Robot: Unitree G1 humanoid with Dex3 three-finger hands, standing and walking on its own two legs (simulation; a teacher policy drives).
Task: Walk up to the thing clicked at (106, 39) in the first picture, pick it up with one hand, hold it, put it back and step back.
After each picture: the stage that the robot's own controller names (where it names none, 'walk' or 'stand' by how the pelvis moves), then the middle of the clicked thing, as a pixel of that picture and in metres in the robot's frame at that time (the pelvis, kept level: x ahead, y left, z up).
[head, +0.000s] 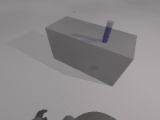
stand; (107, 32) +0.96 -0.16 +0.02
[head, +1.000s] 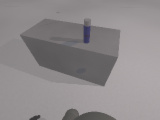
walk; (86, 32) +0.85 +0.11 +0.05
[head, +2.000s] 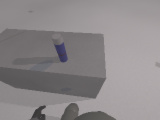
stand; (60, 49) +0.51 +0.26 +0.05
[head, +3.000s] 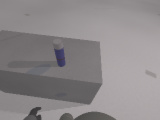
walk; (59, 54) +0.50 +0.25 +0.03
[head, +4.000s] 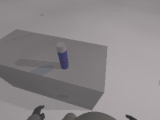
stand; (63, 56) +0.47 +0.24 +0.03
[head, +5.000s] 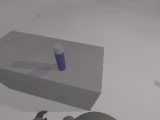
stand; (60, 58) +0.47 +0.25 +0.02
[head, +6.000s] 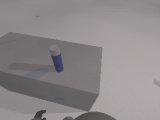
stand; (57, 59) +0.45 +0.27 +0.02
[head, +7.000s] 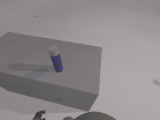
stand; (56, 60) +0.45 +0.27 +0.02
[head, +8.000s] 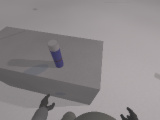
rise first; (56, 55) +0.46 +0.28 +0.02
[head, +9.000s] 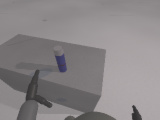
rise first; (60, 60) +0.45 +0.28 +0.02
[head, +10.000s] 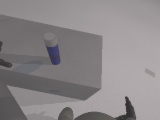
go down; (53, 51) +0.46 +0.24 +0.05
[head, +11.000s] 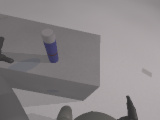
go down; (51, 48) +0.47 +0.25 +0.07
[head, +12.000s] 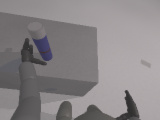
close in; (42, 44) +0.46 +0.27 +0.10
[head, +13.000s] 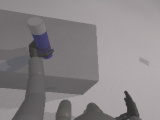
close; (42, 41) +0.48 +0.26 +0.10
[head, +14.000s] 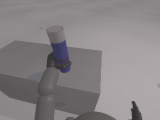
lift; (61, 52) +0.32 +0.17 +0.26
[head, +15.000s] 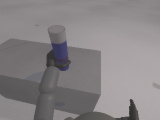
hold; (60, 52) +0.33 +0.18 +0.25
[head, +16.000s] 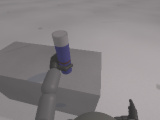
hold; (63, 55) +0.34 +0.16 +0.23
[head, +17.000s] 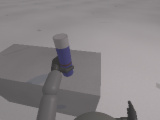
hold; (64, 57) +0.34 +0.15 +0.22
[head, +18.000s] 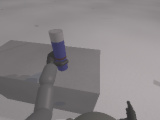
crouch; (59, 52) +0.39 +0.19 +0.20
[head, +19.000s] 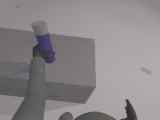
lower; (45, 44) +0.46 +0.27 +0.14
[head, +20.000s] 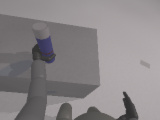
lower; (45, 46) +0.46 +0.25 +0.10
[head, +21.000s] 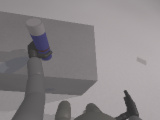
lower; (41, 43) +0.47 +0.26 +0.11
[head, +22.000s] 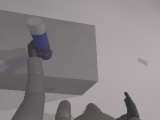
lower; (41, 42) +0.47 +0.26 +0.11
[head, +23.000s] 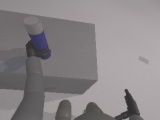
lower; (40, 41) +0.47 +0.27 +0.11
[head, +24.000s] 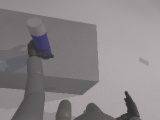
open; (42, 42) +0.47 +0.26 +0.11
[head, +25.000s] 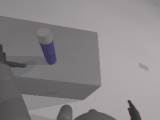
sink last; (48, 49) +0.45 +0.25 +0.09
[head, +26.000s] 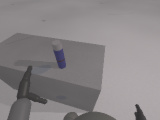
stand; (59, 55) +0.48 +0.28 +0.07
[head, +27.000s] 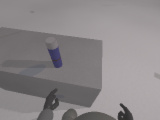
stand; (55, 54) +0.46 +0.26 +0.07
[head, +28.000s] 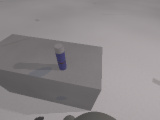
stand; (61, 58) +0.49 +0.25 +0.02
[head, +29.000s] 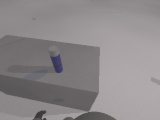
stand; (56, 60) +0.45 +0.27 +0.02
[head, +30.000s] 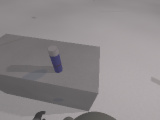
stand; (56, 60) +0.45 +0.28 +0.02
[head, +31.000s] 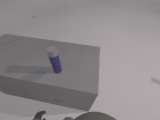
stand; (55, 61) +0.44 +0.28 +0.02
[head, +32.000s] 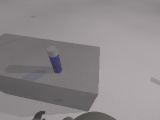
stand; (55, 61) +0.44 +0.28 +0.02
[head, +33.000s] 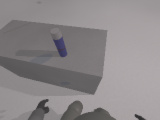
walk; (60, 44) +0.54 +0.27 +0.04
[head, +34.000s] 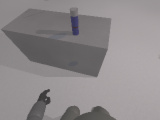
walk; (74, 22) +0.85 +0.20 +0.05
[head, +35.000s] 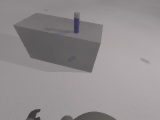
stand; (76, 23) +1.11 +0.21 +0.03
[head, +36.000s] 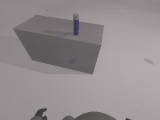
stand; (76, 25) +1.06 +0.23 +0.02
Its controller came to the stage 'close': yes
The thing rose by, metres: 0.21
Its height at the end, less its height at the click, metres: +0.00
